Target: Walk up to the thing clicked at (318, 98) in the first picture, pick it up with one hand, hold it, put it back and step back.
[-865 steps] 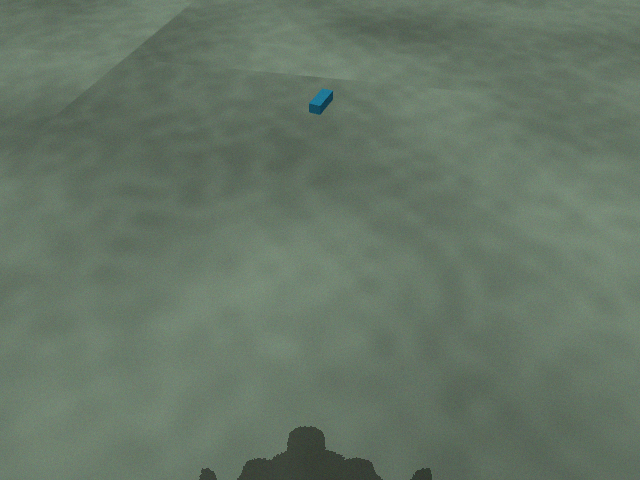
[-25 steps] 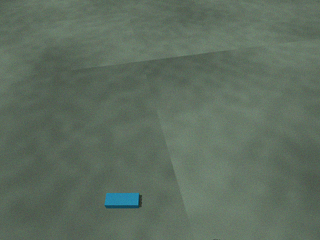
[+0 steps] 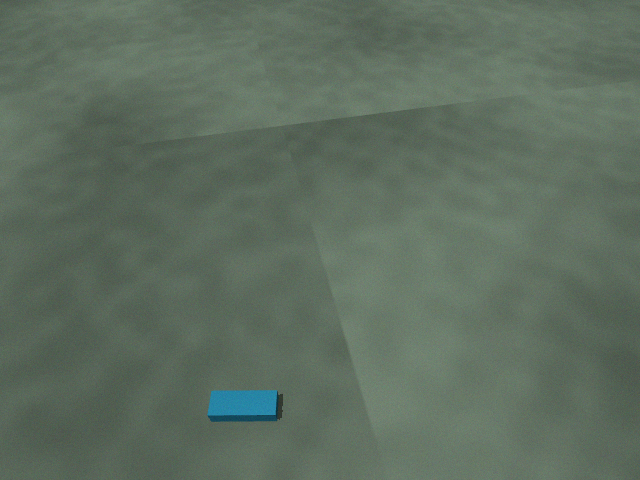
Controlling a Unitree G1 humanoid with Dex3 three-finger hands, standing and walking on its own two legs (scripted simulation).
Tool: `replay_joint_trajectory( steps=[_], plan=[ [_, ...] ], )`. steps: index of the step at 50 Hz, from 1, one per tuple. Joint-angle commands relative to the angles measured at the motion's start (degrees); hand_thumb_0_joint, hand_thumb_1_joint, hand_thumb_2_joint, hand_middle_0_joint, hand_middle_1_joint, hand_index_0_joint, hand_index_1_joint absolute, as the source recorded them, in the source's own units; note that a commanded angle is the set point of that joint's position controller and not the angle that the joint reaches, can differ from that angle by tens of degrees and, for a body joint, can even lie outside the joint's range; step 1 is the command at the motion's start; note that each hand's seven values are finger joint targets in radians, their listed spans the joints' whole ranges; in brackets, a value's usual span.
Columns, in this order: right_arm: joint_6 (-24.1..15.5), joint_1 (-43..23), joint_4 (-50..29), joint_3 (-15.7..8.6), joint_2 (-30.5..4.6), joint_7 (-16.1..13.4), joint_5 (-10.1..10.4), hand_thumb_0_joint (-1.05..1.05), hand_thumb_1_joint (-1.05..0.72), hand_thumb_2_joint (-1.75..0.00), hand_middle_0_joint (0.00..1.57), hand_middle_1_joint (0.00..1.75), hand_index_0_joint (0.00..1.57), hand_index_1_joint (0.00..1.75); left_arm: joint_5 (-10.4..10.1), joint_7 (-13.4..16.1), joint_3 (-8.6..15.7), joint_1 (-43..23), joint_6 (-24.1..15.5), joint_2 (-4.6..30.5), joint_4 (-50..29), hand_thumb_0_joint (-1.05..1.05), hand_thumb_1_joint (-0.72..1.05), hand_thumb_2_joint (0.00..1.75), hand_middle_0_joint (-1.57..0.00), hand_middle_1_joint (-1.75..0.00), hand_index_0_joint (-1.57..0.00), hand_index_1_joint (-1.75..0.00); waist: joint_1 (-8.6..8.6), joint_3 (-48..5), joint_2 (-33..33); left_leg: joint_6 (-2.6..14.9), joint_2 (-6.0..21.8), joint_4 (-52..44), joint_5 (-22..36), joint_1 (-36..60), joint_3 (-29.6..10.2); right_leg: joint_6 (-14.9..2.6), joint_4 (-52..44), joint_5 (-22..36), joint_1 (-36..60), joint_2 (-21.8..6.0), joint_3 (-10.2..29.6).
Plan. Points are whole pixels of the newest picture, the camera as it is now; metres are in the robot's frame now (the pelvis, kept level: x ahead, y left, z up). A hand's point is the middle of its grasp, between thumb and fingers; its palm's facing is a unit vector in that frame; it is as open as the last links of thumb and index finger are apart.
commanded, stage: stand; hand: left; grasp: from above
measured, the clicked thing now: (244, 405) +0.46 +0.25 -0.75
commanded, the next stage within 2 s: rise first in 0.46 s
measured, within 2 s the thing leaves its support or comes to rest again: neither
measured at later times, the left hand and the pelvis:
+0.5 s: hand out of the picture +0.07 +0.26 -0.16, palm faces -0.03 -0.94 -0.34, open 7.4 cm; pelvis +0.00 +0.00 +0.00, yaw +0 degrees
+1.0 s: hand out of the picture +0.14 +0.26 -0.19, palm faces -0.08 -0.92 -0.39, open 12.5 cm; pelvis -0.01 +0.02 -0.04, yaw +0 degrees
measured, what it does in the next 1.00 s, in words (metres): stands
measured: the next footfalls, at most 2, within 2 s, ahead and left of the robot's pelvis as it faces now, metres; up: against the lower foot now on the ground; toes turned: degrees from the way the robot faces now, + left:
none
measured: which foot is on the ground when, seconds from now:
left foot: down 0.00-1.00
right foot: down 0.00-1.00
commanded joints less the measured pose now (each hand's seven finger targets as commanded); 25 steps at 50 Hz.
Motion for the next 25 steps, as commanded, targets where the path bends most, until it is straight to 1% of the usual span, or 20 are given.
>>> replay_joint_trajectory(
  steps=[1, 3, 4, 6, 7, 8, 11, 12, 14, 16, 17, 18, 20, 22, 24, 25],
  plan=[
    [-1.10, -2.42, -3.39, -2.31, -12.38, -0.58, -0.04, 0.00, -0.90, -0.90, 0.20, 0.30, 0.20, 0.30, -0.12, 0.86, 2.71, -2.27, -1.14, 12.86, -3.33, 0.00, 0.90, 0.90, -0.20, -0.30, -0.20, -0.30, -0.02, -4.61, 0.19, 2.84, 5.00, -2.59, 8.23, 0.37, -3.97, -1.74, -3.24, 8.73, 1.11, -6.40, 4.59],
    [-1.07, -1.84, -3.20, -2.15, -12.02, -0.56, -0.05, 0.00, -0.90, -0.90, 0.20, 0.30, 0.20, 0.30, -0.21, 0.83, 2.62, -2.60, -1.11, 12.58, -3.14, 0.00, 0.90, 0.90, -0.20, -0.30, -0.20, -0.30, -0.24, -3.30, -0.30, 2.79, 4.67, -2.98, 6.60, -1.00, -3.79, -1.66, -3.80, 7.41, 0.92, -6.41, 4.81],
    [-1.03, -2.30, -3.40, -2.30, -12.15, -0.56, -0.04, 0.00, -0.90, -0.90, 0.20, 0.30, 0.20, 0.30, -0.10, 0.85, 2.69, -2.11, -1.13, 12.77, -3.24, 0.00, 0.90, 0.90, -0.20, -0.30, -0.20, -0.30, -0.02, -4.07, -0.13, 2.82, 4.88, -2.81, 7.20, 0.21, -3.93, -1.78, -3.45, 7.35, 0.71, -6.30, 4.60],
    [-1.11, -1.72, -3.21, -2.17, -12.09, -0.50, -0.12, 0.00, -0.90, -0.90, 0.20, 0.30, 0.20, 0.30, -0.24, 0.78, 2.61, -2.41, -1.15, 12.67, -3.26, 0.00, 0.90, 0.90, -0.20, -0.30, -0.20, -0.30, -0.21, -3.76, 0.13, 2.73, 4.69, -3.08, 7.00, -0.67, -3.84, -1.79, -3.69, 7.48, 0.98, -6.40, 4.88],
    [-1.09, -2.09, -3.33, -2.31, -12.38, -0.58, -0.11, 0.00, -0.90, -0.90, 0.20, 0.30, 0.20, 0.30, -0.09, 0.86, 2.68, -2.45, -1.12, 12.58, -3.39, 0.00, 0.90, 0.90, -0.20, -0.30, -0.20, -0.30, -0.10, -3.83, 0.56, 2.96, 4.68, -2.83, 6.80, -0.79, -3.82, -1.74, -3.72, 8.03, 1.21, -6.41, 4.80],
    [-1.21, -1.97, -3.23, -2.20, -12.16, -0.57, -0.11, 0.00, -0.90, -0.90, 0.20, 0.30, 0.20, 0.30, -0.17, 0.78, 2.67, -1.85, -1.14, 12.67, -3.23, 0.00, 0.90, 0.90, -0.20, -0.30, -0.20, -0.30, 0.02, -3.54, 0.26, 2.80, 4.70, -3.07, 6.74, -0.81, -3.95, -1.70, -3.64, 7.81, 1.03, -6.42, 4.80],
    [-1.20, -2.19, -3.33, -2.23, -12.14, -0.53, -0.05, 0.00, -0.90, -0.90, 0.20, 0.30, 0.20, 0.30, -0.23, 0.79, 2.75, -1.83, -1.14, 12.74, -3.20, 0.00, 0.90, 0.90, -0.20, -0.30, -0.20, -0.30, 0.18, -4.43, -0.19, 2.95, 4.90, -2.88, 8.38, 0.25, -3.99, -1.78, -3.15, 8.40, 1.27, -6.37, 4.50],
    [-1.22, -1.94, -3.32, -2.21, -12.10, -0.55, -0.11, 0.00, -0.90, -0.90, 0.20, 0.30, 0.20, 0.30, -0.18, 0.82, 2.74, -2.19, -1.10, 12.65, -3.19, 0.00, 0.90, 0.90, -0.20, -0.30, -0.20, -0.30, -0.06, -4.05, -0.35, 2.90, 4.67, -2.95, 8.15, -0.46, -3.97, -1.73, -3.46, 8.65, 1.39, -6.36, 4.57],
    [-1.13, -2.07, -3.23, -2.29, -12.29, -0.50, 0.06, 0.00, -0.90, -0.90, 0.20, 0.30, 0.20, 0.30, -0.17, 0.84, 2.58, -1.76, -1.17, 12.37, -3.14, 0.00, 0.90, 0.90, -0.20, -0.30, -0.20, -0.30, 0.08, -3.74, -0.16, 2.93, 4.78, -2.82, 8.02, 0.08, -4.02, -1.66, -3.71, 7.94, 0.87, -6.30, 4.42],
    [-1.14, -1.66, -3.39, -2.20, -12.22, -0.54, -0.13, 0.00, -0.90, -0.90, 0.20, 0.30, 0.20, 0.30, -0.15, 0.78, 2.64, -1.91, -1.18, 12.46, -3.28, 0.00, 0.90, 0.90, -0.20, -0.30, -0.20, -0.30, -0.14, -4.51, 0.06, 3.05, 4.79, -2.69, 8.10, 0.04, -3.74, -1.80, -3.48, 9.44, 1.61, -6.66, 4.73],
    [-1.16, -1.88, -3.44, -2.27, -12.12, -0.58, -0.06, 0.00, -0.90, -0.90, 0.20, 0.30, 0.20, 0.30, -0.06, 0.88, 2.75, -1.72, -1.12, 12.77, -3.39, 0.00, 0.90, 0.90, -0.20, -0.30, -0.20, -0.30, -0.08, -4.17, -0.02, 2.77, 4.71, -3.06, 8.51, 0.17, -4.05, -1.77, -3.29, 9.13, 0.87, -6.27, 4.37],
    [-1.16, -2.11, -3.47, -2.35, -12.56, -0.57, -0.02, 0.00, -0.90, -0.90, 0.20, 0.30, 0.20, 0.30, -0.11, 0.91, 2.73, -1.62, -1.18, 12.63, -3.26, 0.00, 0.90, 0.90, -0.20, -0.30, -0.20, -0.30, -0.04, -4.52, 0.35, 3.09, 4.86, -2.42, 8.58, 0.69, -3.90, -1.73, -3.38, 9.57, 1.31, -6.45, 4.54],
    [-1.10, -1.51, -3.53, -2.19, -11.99, -0.55, -0.08, 0.00, -0.90, -0.90, 0.20, 0.30, 0.20, 0.30, -0.10, 0.92, 2.71, -1.89, -1.18, 12.66, -3.34, 0.00, 0.90, 0.90, -0.20, -0.30, -0.20, -0.30, -0.29, -4.61, -0.29, 3.15, 4.85, -2.58, 8.42, 0.27, -3.71, -1.76, -3.28, 9.95, 1.49, -6.65, 4.64],
    [-1.11, -1.75, -3.44, -2.16, -12.00, -0.54, -0.03, 0.00, -0.90, -0.90, 0.20, 0.30, 0.20, 0.30, -0.23, 0.93, 2.70, -1.71, -1.20, 12.60, -3.17, 0.00, 0.90, 0.90, -0.20, -0.30, -0.20, -0.30, -0.13, -3.61, -0.17, 2.94, 4.71, -2.76, 8.21, 0.04, -3.93, -1.63, -3.50, 8.78, 1.02, -6.35, 4.48],
    [-1.06, -1.56, -3.48, -2.29, -12.27, -0.55, -0.01, 0.00, -0.90, -0.90, 0.20, 0.30, 0.20, 0.30, -0.26, 0.93, 2.68, -1.61, -1.20, 12.55, -3.21, 0.00, 0.90, 0.90, -0.20, -0.30, -0.20, -0.30, -0.12, -4.20, 0.04, 3.09, 4.85, -2.56, 8.15, 0.13, -3.91, -1.73, -3.48, 8.95, 1.35, -6.50, 4.64],
    [-1.04, -1.82, -3.50, -2.23, -12.09, -0.55, -0.04, 0.00, -0.90, -0.90, 0.20, 0.30, 0.20, 0.30, -0.19, 0.93, 2.63, -1.60, -1.23, 12.51, -3.22, 0.00, 0.90, 0.90, -0.20, -0.30, -0.20, -0.30, -0.08, -3.63, -0.16, 2.91, 4.73, -2.75, 8.52, -0.04, -3.96, -1.65, -3.55, 8.85, 0.79, -6.25, 4.33]
  ],
)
